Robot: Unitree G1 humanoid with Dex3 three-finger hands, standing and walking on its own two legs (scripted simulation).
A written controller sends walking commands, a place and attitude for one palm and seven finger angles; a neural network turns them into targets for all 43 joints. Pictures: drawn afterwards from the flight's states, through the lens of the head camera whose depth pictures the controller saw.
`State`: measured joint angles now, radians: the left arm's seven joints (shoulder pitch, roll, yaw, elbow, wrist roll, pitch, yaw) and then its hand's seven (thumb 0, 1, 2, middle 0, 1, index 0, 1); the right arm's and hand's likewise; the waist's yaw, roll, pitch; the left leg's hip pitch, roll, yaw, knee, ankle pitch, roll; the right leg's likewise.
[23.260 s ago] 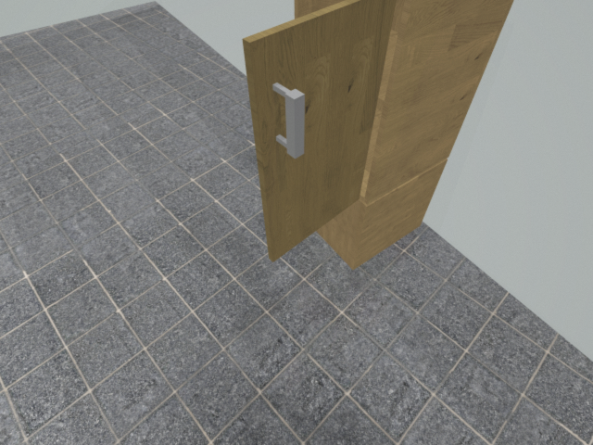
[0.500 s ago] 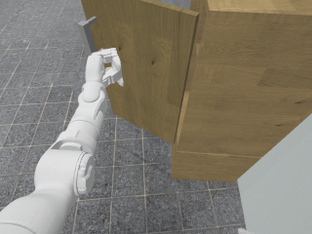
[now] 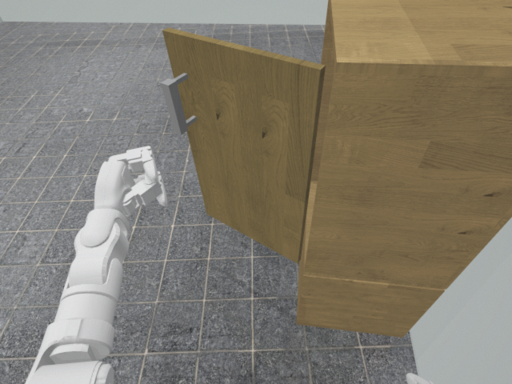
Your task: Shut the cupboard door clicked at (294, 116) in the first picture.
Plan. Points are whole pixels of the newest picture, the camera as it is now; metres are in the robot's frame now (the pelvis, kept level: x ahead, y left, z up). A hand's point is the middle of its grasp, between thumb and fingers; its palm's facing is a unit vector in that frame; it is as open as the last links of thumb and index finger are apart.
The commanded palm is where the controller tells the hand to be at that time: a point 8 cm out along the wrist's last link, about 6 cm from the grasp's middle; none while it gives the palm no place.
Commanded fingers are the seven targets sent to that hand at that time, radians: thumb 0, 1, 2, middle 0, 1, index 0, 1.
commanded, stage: draw the hand back to the body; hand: left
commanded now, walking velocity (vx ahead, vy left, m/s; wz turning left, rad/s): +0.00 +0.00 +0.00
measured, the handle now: (181, 103) +0.67 +0.19 +0.11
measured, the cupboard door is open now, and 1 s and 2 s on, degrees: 64 64 64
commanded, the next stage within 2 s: step back with the hand held close in 1.06 s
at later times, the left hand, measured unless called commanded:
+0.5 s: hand (57, 253) +0.25 +0.25 +0.16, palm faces +0.38 -0.87 -0.31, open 4.7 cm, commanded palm +0.19 +0.29 +0.17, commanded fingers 0.00 0.90 0.90 -0.42 -0.54 -0.42 -0.54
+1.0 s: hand (3, 296) +0.19 +0.28 +0.17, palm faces +0.50 -0.78 -0.38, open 7.4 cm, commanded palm +0.14 +0.31 +0.18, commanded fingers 0.00 0.90 0.90 -0.20 -0.30 -0.20 -0.30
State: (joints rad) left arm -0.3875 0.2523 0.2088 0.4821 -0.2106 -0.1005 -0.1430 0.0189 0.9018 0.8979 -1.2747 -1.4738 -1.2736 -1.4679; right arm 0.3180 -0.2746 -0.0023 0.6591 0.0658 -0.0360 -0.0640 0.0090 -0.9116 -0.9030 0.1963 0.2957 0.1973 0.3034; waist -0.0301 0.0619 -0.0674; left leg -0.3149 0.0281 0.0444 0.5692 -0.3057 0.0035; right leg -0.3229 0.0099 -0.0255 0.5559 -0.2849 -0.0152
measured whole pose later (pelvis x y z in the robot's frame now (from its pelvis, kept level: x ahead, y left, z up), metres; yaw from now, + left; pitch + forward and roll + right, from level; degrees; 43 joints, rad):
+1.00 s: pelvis +0.01 +0.01 +0.01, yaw +2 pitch -5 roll +0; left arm 0.44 0.32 0.33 -0.33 -0.07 -0.07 0.11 0.02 0.89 0.90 -0.22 -0.32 -0.22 -0.31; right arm 0.19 -0.23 0.01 0.64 0.01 -0.08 -0.09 0.01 -0.91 -0.90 0.20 0.30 0.20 0.30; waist 0.07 0.07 0.00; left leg -0.08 0.00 0.02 0.40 -0.25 0.01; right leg -0.08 -0.01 -0.05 0.39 -0.24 0.00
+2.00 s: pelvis -0.07 +0.03 -0.01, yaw +3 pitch +0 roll -2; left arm 0.50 0.40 0.45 -0.47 -0.02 -0.23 0.16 0.02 0.89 0.90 -0.21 -0.30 -0.21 -0.30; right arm 0.25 -0.22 0.00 0.57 0.01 -0.04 -0.09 0.01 -0.91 -0.90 0.20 0.30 0.20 0.30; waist 0.01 0.01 0.00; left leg -0.43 -0.01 0.02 0.68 -0.25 0.06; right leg -0.39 0.00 -0.01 0.60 -0.21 0.03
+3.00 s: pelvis -0.23 +0.04 +0.01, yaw +1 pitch +1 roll -1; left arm 0.54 0.40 0.40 -0.47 -0.04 -0.18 0.17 0.02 0.89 0.90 -0.20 -0.30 -0.20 -0.30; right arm 0.30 -0.18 0.02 0.65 0.00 -0.12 -0.10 0.01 -0.91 -0.90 0.20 0.30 0.20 0.30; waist -0.04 -0.05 -0.05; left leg -0.36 -0.02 -0.02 0.42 -0.11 0.03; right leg -0.18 0.04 0.02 0.49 -0.35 0.01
